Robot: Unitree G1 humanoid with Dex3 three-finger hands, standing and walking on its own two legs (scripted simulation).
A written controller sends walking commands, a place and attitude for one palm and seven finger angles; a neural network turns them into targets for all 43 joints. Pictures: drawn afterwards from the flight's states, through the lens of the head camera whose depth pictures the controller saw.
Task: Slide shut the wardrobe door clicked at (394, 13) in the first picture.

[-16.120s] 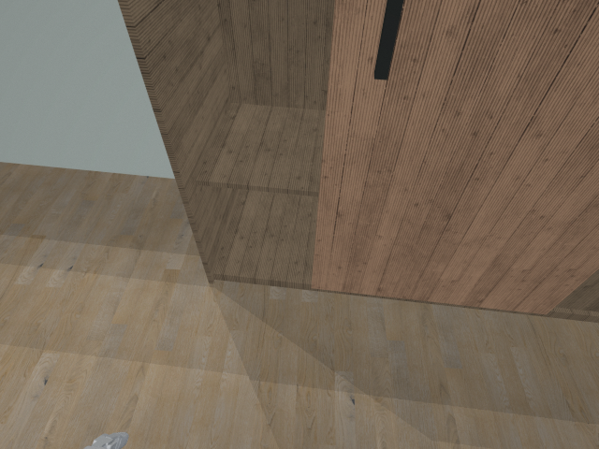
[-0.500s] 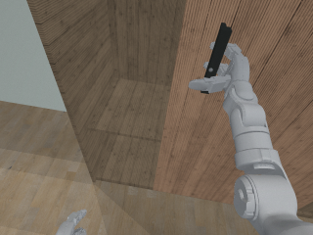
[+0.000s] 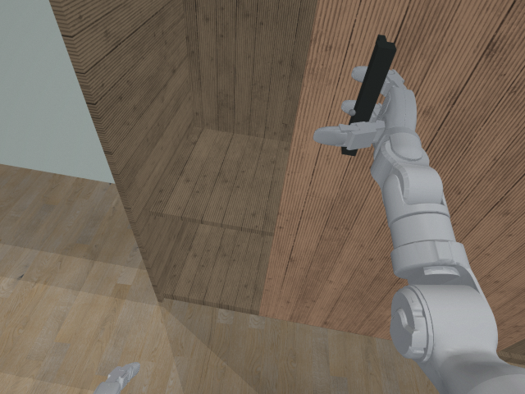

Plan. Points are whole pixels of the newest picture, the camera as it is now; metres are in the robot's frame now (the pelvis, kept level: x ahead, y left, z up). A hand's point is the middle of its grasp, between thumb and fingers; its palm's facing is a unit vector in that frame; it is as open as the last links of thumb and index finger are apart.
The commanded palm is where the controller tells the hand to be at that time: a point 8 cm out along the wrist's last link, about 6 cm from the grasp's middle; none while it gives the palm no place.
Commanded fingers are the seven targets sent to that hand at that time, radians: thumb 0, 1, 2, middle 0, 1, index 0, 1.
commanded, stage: slide the fingers in behind the handle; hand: right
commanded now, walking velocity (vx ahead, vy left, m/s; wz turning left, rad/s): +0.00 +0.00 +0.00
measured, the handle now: (363, 98) +0.51 -0.09 +0.23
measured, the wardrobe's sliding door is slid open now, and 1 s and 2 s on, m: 0.38 0.38 0.38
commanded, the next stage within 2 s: grip the handle and tug to test in 0.30 s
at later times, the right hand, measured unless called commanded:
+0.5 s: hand (362, 117) +0.45 -0.08 +0.23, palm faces +0.07 +1.00 +0.02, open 13.9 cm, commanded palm +0.42 -0.13 +0.23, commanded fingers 0.00 0.22 -0.42 0.33 1.24 0.33 1.24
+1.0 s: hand (360, 114) +0.45 -0.07 +0.23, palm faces +0.07 +1.00 +0.02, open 7.0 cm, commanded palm +0.42 -0.13 +0.23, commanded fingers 0.00 -0.90 -0.90 0.45 1.40 0.45 1.40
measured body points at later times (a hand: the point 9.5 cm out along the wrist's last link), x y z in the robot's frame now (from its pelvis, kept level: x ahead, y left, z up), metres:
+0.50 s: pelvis +0.00 +0.00 +0.00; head +0.00 +0.02 +0.45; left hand +0.11 +0.25 -0.12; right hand +0.44 -0.13 +0.23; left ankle -0.06 +0.11 -0.74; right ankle +0.01 -0.14 -0.74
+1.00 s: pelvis +0.00 -0.01 +0.00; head +0.00 +0.02 +0.45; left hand +0.11 +0.24 -0.12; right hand +0.44 -0.13 +0.24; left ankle -0.06 +0.11 -0.74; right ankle +0.01 -0.14 -0.74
